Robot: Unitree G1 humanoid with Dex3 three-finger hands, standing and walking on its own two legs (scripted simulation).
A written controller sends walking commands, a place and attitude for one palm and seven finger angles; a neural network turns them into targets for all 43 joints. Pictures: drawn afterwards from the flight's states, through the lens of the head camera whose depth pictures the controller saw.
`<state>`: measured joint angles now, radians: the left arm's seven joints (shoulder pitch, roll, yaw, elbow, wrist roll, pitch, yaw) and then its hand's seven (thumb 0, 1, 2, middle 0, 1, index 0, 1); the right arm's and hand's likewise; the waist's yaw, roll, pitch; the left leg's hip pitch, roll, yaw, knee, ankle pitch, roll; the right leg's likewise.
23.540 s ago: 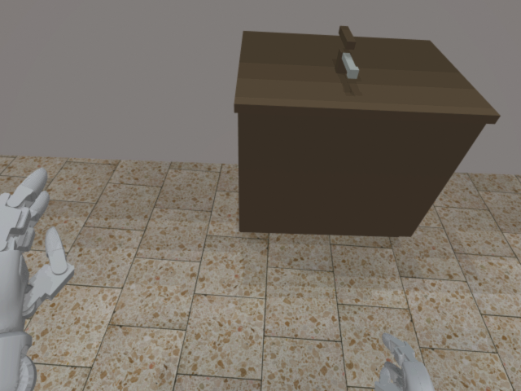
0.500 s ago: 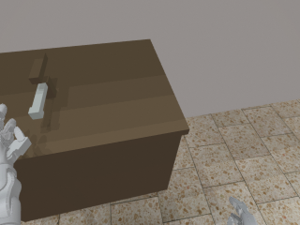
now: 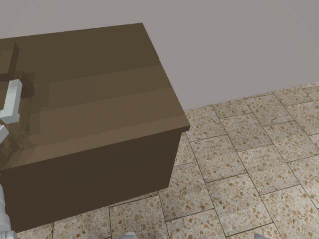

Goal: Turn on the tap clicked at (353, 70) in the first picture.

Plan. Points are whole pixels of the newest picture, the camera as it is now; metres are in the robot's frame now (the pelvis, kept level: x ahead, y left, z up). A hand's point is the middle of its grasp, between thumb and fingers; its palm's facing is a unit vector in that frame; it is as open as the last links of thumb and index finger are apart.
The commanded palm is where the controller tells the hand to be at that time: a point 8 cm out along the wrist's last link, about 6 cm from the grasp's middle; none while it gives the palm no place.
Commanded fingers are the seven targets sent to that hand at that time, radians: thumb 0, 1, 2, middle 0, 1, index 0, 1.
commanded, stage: reach beside the lever's end, fingers flat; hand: left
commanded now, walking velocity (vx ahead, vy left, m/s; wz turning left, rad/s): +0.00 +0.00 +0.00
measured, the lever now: (9, 116) +0.39 +0.38 +0.07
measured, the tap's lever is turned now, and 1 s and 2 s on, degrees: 0 1 16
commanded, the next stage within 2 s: push the lever round in 0.56 s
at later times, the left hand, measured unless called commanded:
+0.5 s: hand (0, 129) +0.35 +0.40 +0.07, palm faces +0.54 -0.84 -0.12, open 7.8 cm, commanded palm +0.31 +0.43 +0.07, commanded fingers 0.00 0.90 0.90 -0.15 -0.15 -0.15 -0.15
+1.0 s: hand (7, 126) +0.36 +0.38 +0.06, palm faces +0.53 -0.84 -0.11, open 7.8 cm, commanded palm +0.32 +0.41 +0.07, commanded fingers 0.00 0.90 0.90 -0.15 -0.15 -0.15 -0.15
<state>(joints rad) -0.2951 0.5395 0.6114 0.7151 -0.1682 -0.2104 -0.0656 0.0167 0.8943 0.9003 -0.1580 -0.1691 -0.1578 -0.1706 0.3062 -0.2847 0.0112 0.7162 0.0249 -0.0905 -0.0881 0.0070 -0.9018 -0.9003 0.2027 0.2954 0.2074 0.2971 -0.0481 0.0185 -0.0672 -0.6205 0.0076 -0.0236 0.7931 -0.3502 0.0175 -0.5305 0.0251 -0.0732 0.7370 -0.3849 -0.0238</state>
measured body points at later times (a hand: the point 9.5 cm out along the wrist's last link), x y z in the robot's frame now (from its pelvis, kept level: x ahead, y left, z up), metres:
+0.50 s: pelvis +0.00 +0.01 -0.01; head +0.07 +0.03 +0.43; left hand +0.32 +0.44 +0.07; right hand +0.06 -0.27 -0.11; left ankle +0.02 +0.11 -0.71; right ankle -0.01 -0.11 -0.71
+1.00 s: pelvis +0.00 +0.02 -0.01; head +0.07 +0.04 +0.44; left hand +0.33 +0.43 +0.07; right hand +0.09 -0.26 -0.11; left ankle +0.02 +0.11 -0.71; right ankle -0.01 -0.11 -0.71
